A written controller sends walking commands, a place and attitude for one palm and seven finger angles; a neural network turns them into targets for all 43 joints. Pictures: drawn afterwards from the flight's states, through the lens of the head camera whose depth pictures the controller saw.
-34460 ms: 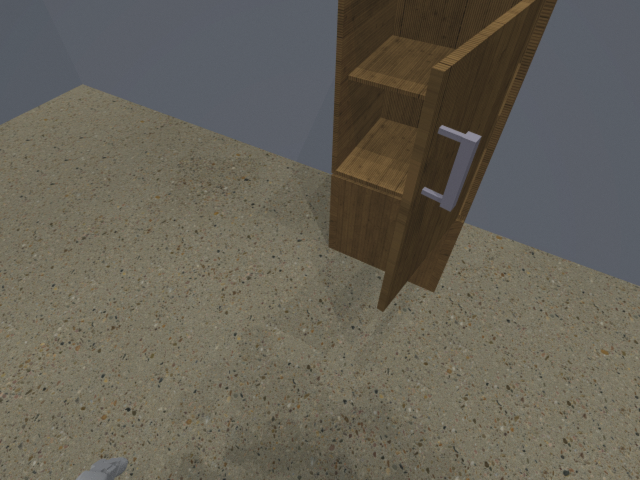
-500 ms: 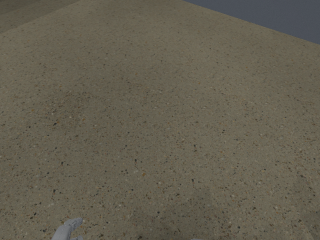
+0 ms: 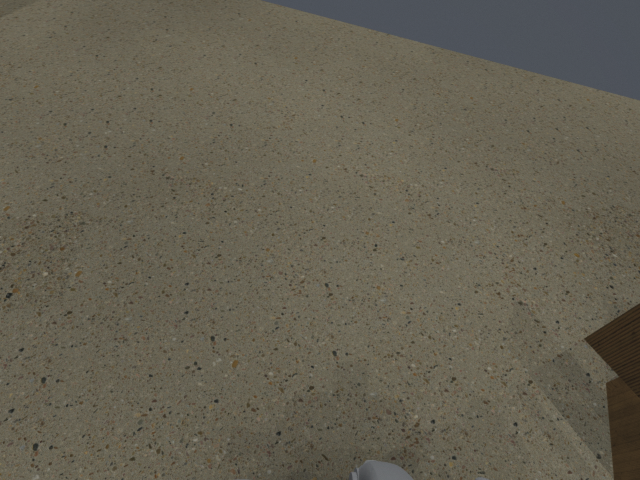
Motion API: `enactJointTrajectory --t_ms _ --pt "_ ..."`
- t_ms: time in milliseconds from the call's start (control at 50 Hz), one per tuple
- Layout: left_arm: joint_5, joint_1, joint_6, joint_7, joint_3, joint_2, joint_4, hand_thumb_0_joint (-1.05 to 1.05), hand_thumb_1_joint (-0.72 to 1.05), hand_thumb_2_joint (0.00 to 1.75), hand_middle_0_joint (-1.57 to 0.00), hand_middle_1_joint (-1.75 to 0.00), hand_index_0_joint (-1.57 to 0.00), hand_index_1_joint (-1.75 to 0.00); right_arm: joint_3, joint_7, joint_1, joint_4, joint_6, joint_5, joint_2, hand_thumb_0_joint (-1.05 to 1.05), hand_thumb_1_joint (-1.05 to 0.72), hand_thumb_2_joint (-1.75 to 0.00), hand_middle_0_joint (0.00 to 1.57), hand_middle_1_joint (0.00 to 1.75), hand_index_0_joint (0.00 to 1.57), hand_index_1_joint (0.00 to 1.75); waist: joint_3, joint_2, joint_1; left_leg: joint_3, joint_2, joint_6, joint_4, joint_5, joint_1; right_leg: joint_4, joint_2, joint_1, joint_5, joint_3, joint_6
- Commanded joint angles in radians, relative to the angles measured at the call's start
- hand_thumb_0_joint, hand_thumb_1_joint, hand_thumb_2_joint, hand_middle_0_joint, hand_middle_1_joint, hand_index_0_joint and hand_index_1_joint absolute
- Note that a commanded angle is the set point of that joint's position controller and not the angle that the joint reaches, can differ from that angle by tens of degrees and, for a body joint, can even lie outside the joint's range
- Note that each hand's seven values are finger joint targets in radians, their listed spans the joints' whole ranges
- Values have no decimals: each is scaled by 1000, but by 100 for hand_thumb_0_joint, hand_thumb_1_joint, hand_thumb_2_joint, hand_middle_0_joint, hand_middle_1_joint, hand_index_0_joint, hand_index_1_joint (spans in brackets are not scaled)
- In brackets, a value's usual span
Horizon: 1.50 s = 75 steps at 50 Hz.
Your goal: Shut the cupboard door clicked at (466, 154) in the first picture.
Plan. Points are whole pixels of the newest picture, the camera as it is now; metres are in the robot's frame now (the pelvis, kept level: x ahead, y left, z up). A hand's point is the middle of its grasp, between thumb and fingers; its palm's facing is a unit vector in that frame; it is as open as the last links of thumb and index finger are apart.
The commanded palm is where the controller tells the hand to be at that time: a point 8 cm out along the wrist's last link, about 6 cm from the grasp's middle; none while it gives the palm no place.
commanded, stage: turn to face it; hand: left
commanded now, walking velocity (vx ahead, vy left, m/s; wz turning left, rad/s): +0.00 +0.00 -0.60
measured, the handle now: out of the picture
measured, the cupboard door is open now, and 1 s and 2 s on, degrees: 49 49 49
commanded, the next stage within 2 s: take the last steps up to it in 1.58 s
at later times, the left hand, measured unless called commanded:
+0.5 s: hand (216, 478) +0.14 +0.14 -0.16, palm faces -0.26 -0.94 -0.24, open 7.4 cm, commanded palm none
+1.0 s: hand (281, 410) +0.23 +0.07 -0.16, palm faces -0.55 -0.79 -0.27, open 7.4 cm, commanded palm none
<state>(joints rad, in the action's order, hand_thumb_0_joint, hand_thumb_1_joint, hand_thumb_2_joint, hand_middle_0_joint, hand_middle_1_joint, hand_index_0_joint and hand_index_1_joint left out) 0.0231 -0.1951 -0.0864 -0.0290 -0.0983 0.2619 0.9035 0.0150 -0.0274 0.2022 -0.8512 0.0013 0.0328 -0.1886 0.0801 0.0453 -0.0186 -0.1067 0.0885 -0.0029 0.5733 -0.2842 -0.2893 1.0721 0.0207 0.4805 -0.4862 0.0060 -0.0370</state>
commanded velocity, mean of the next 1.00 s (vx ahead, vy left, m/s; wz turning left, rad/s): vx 0.00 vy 0.00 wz -0.60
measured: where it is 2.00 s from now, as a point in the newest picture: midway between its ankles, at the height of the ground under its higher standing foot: outside the picture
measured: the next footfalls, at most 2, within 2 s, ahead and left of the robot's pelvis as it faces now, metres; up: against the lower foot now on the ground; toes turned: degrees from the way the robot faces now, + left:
right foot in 0.22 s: +0.02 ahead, -0.15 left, +0.00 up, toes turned -13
left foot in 0.60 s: +0.10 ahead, +0.08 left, +0.00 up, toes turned -18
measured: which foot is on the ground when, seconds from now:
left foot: down 0.00-0.22, up 0.24-0.58, down 0.60-0.94, up 0.96-1.00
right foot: up 0.00-0.20, down 0.22-0.60, up 0.62-0.92, down 0.94-1.00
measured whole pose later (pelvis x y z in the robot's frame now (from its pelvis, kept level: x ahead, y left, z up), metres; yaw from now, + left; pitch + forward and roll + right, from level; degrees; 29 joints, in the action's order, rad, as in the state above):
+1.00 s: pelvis +0.01 -0.04 -0.01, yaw -35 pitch +0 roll -1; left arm 0.02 -0.13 -0.03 -0.02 -0.07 0.24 0.87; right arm 0.06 -0.02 0.24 -0.91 0.05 0.02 -0.26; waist 0.09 -0.06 0.01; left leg -0.12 0.16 0.07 0.91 -0.52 -0.36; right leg 0.64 0.00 0.31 -0.33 -0.06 0.02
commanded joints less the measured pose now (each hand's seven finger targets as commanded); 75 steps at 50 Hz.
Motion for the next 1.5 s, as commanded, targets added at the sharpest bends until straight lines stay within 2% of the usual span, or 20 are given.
enactJointTrajectory --t_ms 0,160,200,240,320,520,540,580,680,820,880,900,920,940,1040,1220,1260,1280,1380,1480 --pt "-4 58 23 -13 -7 38 -114 0 90 90 -20 -30 -20 -30 62 -16 52 42 -8 2 -216 0 -90 -90 20 30 20 30 -102 -240 41 112 254 -127 -217 394 150 -39 -53 27 19 -37 -16" --pt "-1 -17 46 -10 -6 53 -97 0 90 90 -20 -30 -20 -30 90 3 36 20 9 -7 -247 0 -90 -90 20 30 20 30 -134 -220 3 -17 245 -44 -19 276 60 -569 -14 -292 250 -119 29" --pt "12 -119 69 13 -38 228 -63 0 90 90 -20 -30 -20 -30 66 14 -14 82 11 -20 -130 0 -90 -90 20 30 20 30 -133 270 -57 -113 16 76 361 -325 -317 -758 -363 -524 598 373 180" --pt "3 -118 66 37 -44 233 -57 0 90 90 -20 -30 -20 -30 61 -1 -85 98 29 -20 -142 0 -90 -90 20 30 20 30 -111 223 -56 89 10 70 592 -318 -390 -754 -384 -420 635 443 277" --pt "3 42 66 39 -16 150 -99 0 90 90 -20 -30 -20 -30 63 12 -16 37 29 -16 -145 0 -90 -90 20 30 20 30 -119 111 25 94 18 86 543 -114 -270 -732 -253 -308 490 237 214" --pt "1 45 54 31 -23 164 -89 0 90 90 -20 -30 -20 -30 54 1 68 29 8 -27 -130 0 -90 -90 20 30 20 30 -126 90 49 68 -65 67 -45 2 32 -643 -190 -188 434 347 168" --pt "-7 50 48 30 -17 133 -98 0 90 90 -20 -30 -20 -30 57 -5 112 18 -5 -23 -163 0 -90 -90 20 30 20 30 -151 8 67 117 -11 50 -192 48 148 -565 -130 -115 385 302 120" --pt "-12 26 48 15 0 66 -135 0 90 90 -20 -30 -20 -30 77 -14 140 40 -10 -2 -301 0 -90 -90 20 30 20 30 -149 -336 65 485 391 -141 -304 230 222 -149 37 94 -129 34 22" --pt "-4 60 32 -7 -7 57 -103 0 90 90 -20 -30 -20 -30 56 -21 47 47 -13 4 -213 0 -90 -90 20 30 20 30 -101 -223 28 156 249 -125 -204 550 187 58 -41 85 3 2 -16" --pt "-3 103 36 -14 7 31 -118 0 90 90 -20 -30 -20 -30 78 -7 86 9 0 2 -241 0 -90 -90 20 30 20 30 -109 -278 59 44 264 -113 -141 504 192 -289 -22 -75 42 -100 3" --pt "-2 0 48 -9 -2 59 -88 0 90 90 -20 -30 -20 -30 87 2 39 16 7 -7 -253 0 -90 -90 20 30 20 30 -137 -226 -4 -27 239 -37 3 364 90 -566 -10 -294 271 -117 31" --pt "4 -66 58 -1 -15 123 -67 0 90 90 -20 -30 -20 -30 86 9 40 26 9 -16 -224 0 -90 -90 20 30 20 30 -165 -85 -31 -71 182 18 150 219 -31 -667 -102 -449 388 4 71" --pt "10 -114 72 16 -35 237 -55 0 90 90 -20 -30 -20 -30 62 15 6 73 11 -20 -135 0 -90 -90 20 30 20 30 -150 248 -59 -117 16 79 387 -311 -313 -736 -363 -573 668 372 183" --pt "-7 -160 72 26 -33 268 -41 0 90 90 -20 -30 -20 -30 55 6 -39 96 25 -20 -159 0 -90 -90 20 30 20 30 -149 188 -84 36 8 75 533 -373 -335 -734 -442 -480 744 425 272" --pt "0 39 70 41 -12 168 -93 0 90 90 -20 -30 -20 -30 56 10 -10 37 25 -16 -150 0 -90 -90 20 30 20 30 -142 110 22 87 18 93 526 -149 -268 -697 -257 -345 635 232 225" --pt "-2 65 55 32 -17 168 -79 0 90 90 -20 -30 -20 -30 51 1 98 22 6 -26 -141 0 -90 -90 20 30 20 30 -137 92 68 60 -57 70 -68 54 69 -606 -186 -174 480 304 151" --pt "-18 12 43 21 2 60 -106 0 90 90 -20 -30 -20 -30 72 -6 139 19 -12 -3 -289 0 -90 -90 20 30 20 30 -156 -327 61 406 268 -62 -275 156 237 -310 36 51 60 101 39" --pt "-11 17 49 18 6 70 -122 0 90 90 -20 -30 -20 -30 74 -11 144 37 -7 1 -310 0 -90 -90 20 30 20 30 -151 -316 67 482 390 -157 -290 219 172 -115 23 54 -134 38 26" --pt "-4 32 34 3 -1 49 -70 0 90 90 -20 -30 -20 -30 47 -21 60 32 -14 4 -210 0 -90 -90 20 30 20 30 -112 -217 26 182 231 -129 -221 514 155 46 -36 43 15 11 -8" --pt "-3 64 32 2 16 14 -73 0 90 90 -20 -30 -20 -30 61 -13 108 -21 -3 4 -218 0 -90 -90 20 30 20 30 -122 -251 54 124 234 -139 -199 467 170 -231 -25 -75 19 -62 2"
